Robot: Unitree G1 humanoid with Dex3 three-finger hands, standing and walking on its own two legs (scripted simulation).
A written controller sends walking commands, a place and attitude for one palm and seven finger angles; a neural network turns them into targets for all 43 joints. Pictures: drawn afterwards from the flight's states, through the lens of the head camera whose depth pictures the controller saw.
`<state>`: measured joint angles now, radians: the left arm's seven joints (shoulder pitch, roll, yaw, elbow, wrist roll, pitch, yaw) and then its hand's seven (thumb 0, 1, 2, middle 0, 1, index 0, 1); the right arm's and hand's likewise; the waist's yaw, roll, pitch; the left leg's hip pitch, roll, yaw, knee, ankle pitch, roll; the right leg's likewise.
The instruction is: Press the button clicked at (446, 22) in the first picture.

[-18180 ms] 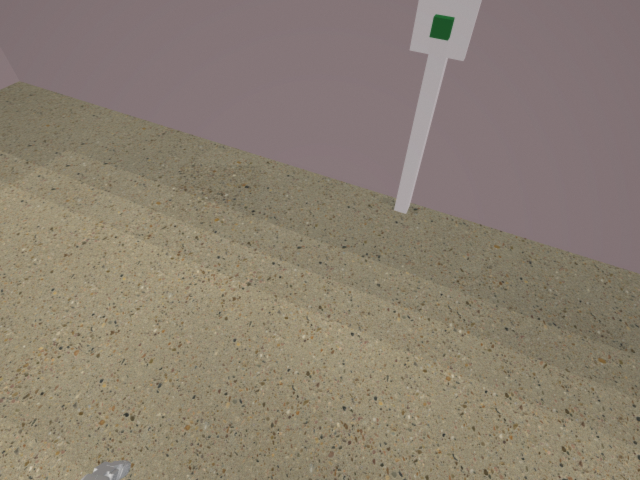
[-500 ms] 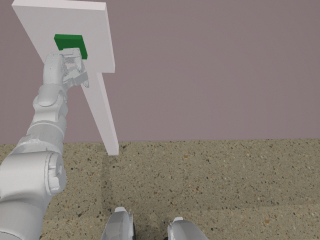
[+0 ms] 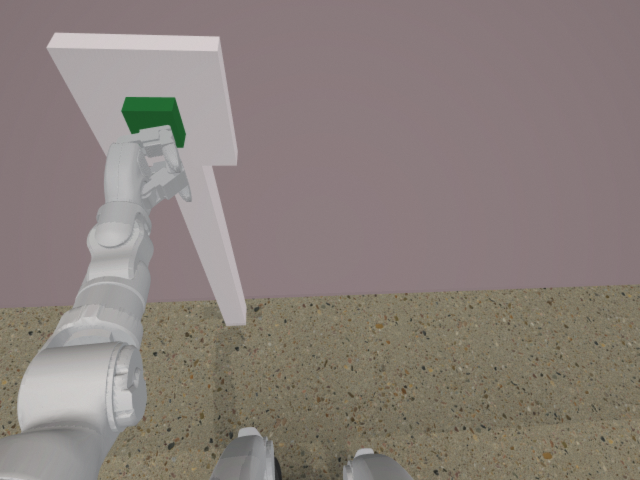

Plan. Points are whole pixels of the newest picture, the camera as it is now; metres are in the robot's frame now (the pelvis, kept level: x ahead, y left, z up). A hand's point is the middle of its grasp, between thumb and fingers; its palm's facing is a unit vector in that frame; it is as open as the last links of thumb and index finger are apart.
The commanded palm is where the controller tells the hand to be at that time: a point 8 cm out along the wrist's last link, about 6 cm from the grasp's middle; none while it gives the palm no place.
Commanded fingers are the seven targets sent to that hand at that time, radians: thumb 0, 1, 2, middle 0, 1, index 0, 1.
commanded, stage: pull the fist back off the button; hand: left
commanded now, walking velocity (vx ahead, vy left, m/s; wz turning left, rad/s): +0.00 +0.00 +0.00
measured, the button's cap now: (156, 121) +0.54 +0.19 +0.12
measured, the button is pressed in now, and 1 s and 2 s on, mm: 0 0 0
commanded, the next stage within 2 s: draw the hand back to the body in 0.60 s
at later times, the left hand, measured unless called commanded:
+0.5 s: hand (173, 227) +0.40 +0.16 +0.08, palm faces +0.00 -1.00 -0.01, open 3.1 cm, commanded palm +0.37 +0.21 +0.09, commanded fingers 0.00 0.90 0.90 -1.30 -1.50 -1.30 -1.50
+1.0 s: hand (149, 237) +0.36 +0.17 +0.12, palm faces +0.03 -1.00 -0.03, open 3.1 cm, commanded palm +0.32 +0.22 +0.13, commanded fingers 0.00 0.90 0.90 -1.30 -1.50 -1.30 -1.50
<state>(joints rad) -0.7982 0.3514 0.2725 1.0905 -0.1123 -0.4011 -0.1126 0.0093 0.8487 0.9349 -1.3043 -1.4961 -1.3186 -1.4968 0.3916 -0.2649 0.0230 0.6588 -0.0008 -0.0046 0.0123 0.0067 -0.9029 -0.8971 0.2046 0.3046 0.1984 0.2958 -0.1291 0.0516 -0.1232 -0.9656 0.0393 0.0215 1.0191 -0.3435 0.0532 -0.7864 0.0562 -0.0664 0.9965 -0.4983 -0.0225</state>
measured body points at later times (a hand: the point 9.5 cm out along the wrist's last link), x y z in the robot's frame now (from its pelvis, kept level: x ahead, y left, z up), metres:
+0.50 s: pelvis +0.04 -0.01 +0.02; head +0.09 -0.01 +0.46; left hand +0.40 +0.21 +0.08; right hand +0.17 -0.26 -0.09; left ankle +0.08 +0.09 -0.67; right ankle -0.01 -0.11 -0.67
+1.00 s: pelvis +0.03 -0.03 +0.03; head +0.05 -0.04 +0.48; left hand +0.35 +0.22 +0.13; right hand +0.15 -0.27 -0.08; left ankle +0.08 +0.09 -0.67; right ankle -0.01 -0.11 -0.67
